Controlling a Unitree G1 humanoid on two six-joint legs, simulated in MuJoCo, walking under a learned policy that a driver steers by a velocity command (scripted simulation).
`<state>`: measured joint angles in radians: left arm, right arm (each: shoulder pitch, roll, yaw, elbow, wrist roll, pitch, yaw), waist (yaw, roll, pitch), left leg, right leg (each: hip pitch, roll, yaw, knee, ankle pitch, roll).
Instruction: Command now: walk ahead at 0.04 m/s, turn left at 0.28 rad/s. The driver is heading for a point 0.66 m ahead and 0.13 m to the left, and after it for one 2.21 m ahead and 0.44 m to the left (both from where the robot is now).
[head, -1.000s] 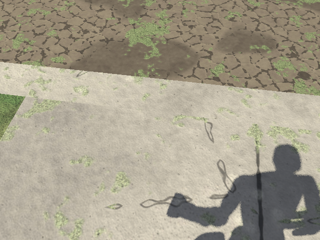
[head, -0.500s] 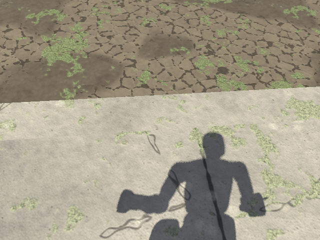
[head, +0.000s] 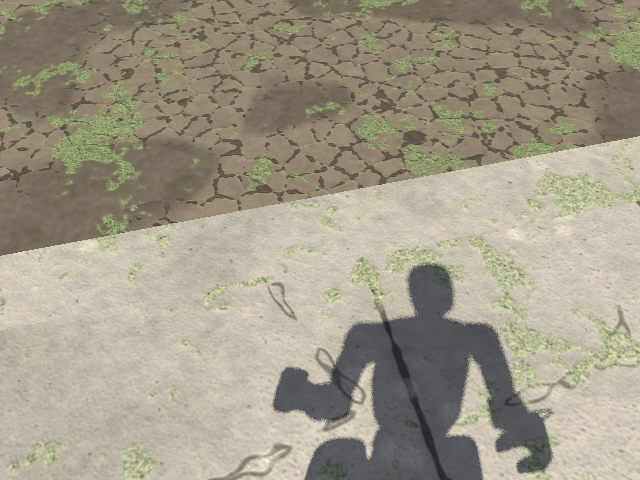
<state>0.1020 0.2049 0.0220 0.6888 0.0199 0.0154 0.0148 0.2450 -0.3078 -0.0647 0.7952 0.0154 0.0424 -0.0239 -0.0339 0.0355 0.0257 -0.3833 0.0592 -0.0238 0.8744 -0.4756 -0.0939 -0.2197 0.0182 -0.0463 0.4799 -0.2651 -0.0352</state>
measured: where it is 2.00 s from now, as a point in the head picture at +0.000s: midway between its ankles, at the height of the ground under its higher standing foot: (252, 440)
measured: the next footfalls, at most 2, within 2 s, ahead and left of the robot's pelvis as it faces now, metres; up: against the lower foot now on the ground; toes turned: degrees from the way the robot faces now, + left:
left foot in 0.20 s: +0.01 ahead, +0.13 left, +0.00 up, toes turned +11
right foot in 0.68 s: +0.43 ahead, +0.04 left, +0.00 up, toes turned +18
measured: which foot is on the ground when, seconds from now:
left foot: up 0.00-0.18, down 0.20-0.68, up 0.70-1.00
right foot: down 0.00-0.20, up 0.22-0.66, down 0.68-1.00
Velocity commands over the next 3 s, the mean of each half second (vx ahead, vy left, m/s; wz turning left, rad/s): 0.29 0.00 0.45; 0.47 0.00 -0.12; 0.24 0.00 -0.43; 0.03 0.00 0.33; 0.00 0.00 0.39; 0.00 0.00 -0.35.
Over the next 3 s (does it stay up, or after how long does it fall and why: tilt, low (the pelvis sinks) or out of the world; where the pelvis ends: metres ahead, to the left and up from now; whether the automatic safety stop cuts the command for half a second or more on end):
stays up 0.54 0.12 0.00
